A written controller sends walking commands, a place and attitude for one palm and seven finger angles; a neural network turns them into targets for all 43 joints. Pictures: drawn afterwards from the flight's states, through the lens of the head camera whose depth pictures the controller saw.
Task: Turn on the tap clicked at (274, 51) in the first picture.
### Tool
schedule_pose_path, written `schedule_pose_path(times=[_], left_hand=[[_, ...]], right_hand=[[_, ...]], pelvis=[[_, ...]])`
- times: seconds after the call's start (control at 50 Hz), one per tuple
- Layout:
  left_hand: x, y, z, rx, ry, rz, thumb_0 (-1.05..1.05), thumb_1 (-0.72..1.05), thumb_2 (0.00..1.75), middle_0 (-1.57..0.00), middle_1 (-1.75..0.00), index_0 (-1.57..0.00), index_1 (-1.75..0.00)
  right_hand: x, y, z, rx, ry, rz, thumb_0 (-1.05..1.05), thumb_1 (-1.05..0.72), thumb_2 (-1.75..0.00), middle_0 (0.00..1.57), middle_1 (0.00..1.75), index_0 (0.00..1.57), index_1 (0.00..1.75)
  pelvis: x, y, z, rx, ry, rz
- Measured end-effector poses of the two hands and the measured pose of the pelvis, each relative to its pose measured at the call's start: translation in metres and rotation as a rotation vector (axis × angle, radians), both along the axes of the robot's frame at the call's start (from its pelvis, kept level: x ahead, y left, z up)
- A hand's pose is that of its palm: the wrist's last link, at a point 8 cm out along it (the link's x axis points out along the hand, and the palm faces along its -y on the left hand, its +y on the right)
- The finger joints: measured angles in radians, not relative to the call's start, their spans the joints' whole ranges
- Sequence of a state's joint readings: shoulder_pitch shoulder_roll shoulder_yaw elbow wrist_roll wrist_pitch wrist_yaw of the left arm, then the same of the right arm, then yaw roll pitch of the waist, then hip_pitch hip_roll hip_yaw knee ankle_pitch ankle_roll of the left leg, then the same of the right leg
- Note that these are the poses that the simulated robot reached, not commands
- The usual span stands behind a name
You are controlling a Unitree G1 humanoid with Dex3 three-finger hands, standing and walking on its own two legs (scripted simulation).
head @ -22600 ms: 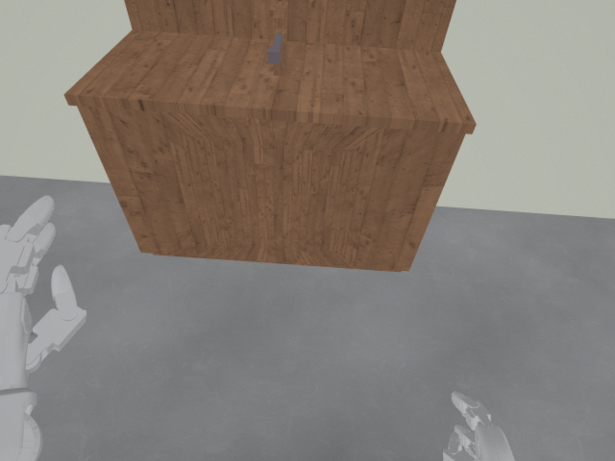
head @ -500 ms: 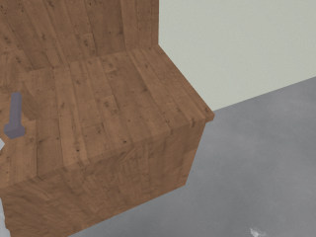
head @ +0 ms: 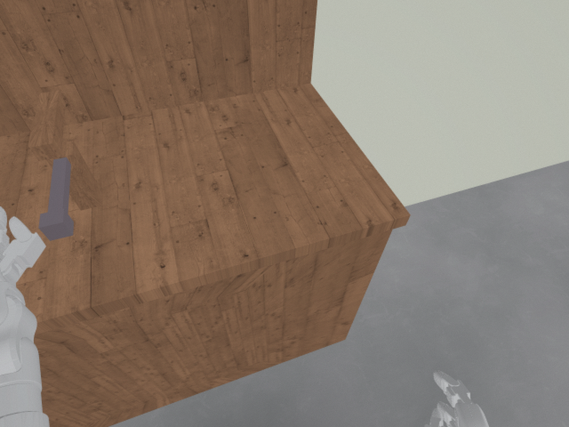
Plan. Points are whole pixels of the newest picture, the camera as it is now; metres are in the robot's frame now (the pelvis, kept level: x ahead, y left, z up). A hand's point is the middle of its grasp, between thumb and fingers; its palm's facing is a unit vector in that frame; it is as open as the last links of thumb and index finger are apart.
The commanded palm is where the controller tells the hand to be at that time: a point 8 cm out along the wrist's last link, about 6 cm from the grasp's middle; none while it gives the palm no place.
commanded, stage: push the lever round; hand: left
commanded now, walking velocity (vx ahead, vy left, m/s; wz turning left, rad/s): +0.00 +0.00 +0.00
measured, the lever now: (56, 224) +0.32 +0.34 +0.11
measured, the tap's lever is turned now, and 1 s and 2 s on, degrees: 0 17 46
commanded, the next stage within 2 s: none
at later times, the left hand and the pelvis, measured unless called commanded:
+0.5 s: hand (69, 235) +0.31 +0.32 +0.10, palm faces +0.63 -0.77 -0.09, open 7.7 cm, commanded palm +0.27 +0.34 +0.11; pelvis +0.00 -0.02 +0.00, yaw +0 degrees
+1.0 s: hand (87, 229) +0.33 +0.30 +0.10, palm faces +0.70 -0.71 -0.05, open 7.7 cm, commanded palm +0.28 +0.31 +0.11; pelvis +0.00 -0.02 +0.00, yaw +0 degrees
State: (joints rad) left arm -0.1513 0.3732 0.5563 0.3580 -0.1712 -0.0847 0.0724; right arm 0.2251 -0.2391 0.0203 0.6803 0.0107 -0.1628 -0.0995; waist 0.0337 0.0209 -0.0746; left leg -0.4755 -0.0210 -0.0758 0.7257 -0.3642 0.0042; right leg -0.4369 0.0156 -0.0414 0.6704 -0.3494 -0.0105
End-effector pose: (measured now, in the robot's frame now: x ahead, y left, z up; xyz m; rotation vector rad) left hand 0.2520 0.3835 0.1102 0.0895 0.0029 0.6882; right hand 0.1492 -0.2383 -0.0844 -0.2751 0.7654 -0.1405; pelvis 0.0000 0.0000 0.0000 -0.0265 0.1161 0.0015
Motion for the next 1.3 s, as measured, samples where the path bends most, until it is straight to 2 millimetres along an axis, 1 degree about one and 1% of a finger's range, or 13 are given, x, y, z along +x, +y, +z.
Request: schedule_pose_path(times=[0.08, 0.2, 0.4, 0.5, 0.68, 0.88, 1.3], left_hand=[[0.004, -0.009, 0.001, -0.009, 0.009, -0.028, 0.02, 0.9, 0.9, -0.15, -0.15, -0.16, -0.15], [0.006, -0.013, -0.002, -0.027, 0.042, 0.005, 0.01, 0.89, 0.9, -0.15, -0.15, -0.16, -0.15], [0.009, -0.031, -0.001, -0.008, 0.021, 0.001, 0.03, 0.93, 0.9, -0.15, -0.15, -0.16, -0.15], [0.013, -0.037, -0.001, -0.011, 0.026, 0.002, 0.02, 0.92, 0.9, -0.15, -0.15, -0.16, -0.15], [0.013, -0.044, -0.001, -0.026, 0.012, 0.044, 0.03, 0.93, 0.9, -0.15, -0.15, -0.16, -0.15], [0.016, -0.051, -0.002, -0.03, 0.003, 0.08, 0.03, 0.92, 0.9, -0.15, -0.15, -0.16, -0.15], [0.028, -0.083, -0.002, -0.039, -0.016, 0.151, 0.03, 0.95, 0.91, -0.15, -0.15, -0.16, -0.15]], right_hand=[[-0.003, -0.002, -0.003, 0.006, 0.015, -0.01, 0.01, -0.9, -0.9, 0.2, 0.3, 0.21, 0.3], [-0.013, -0.01, -0.008, 0.007, 0.05, -0.025, 0.01, -0.9, -0.9, 0.2, 0.3, 0.21, 0.3], [-0.026, -0.025, -0.013, 0.0, 0.082, -0.05, 0.01, -0.9, -0.9, 0.2, 0.3, 0.21, 0.3], [-0.028, -0.03, -0.013, -0.001, 0.081, -0.057, 0.01, -0.9, -0.9, 0.2, 0.3, 0.21, 0.3], [-0.023, -0.035, -0.011, 0.005, 0.064, -0.055, 0.01, -0.9, -0.9, 0.2, 0.3, 0.21, 0.3], [-0.018, -0.031, -0.011, 0.003, 0.066, -0.04, 0.01, -0.9, -0.9, 0.2, 0.3, 0.21, 0.3], [-0.01, -0.007, -0.01, 0.025, 0.06, -0.012, 0.01, -0.9, -0.9, 0.2, 0.3, 0.21, 0.3]], pelvis=[[0.001, -0.001, 0.0, 0.002, -0.002, 0.001], [0.0, -0.006, 0.001, 0.007, -0.002, 0.002], [-0.002, -0.015, 0.0, 0.01, -0.008, 0.0], [-0.003, -0.019, 0.001, 0.013, -0.011, -0.001], [-0.003, -0.023, 0.001, 0.015, -0.012, -0.003], [-0.004, -0.022, 0.001, 0.014, -0.012, 0.003], [-0.006, -0.008, 0.0, 0.011, -0.023, 0.004]])
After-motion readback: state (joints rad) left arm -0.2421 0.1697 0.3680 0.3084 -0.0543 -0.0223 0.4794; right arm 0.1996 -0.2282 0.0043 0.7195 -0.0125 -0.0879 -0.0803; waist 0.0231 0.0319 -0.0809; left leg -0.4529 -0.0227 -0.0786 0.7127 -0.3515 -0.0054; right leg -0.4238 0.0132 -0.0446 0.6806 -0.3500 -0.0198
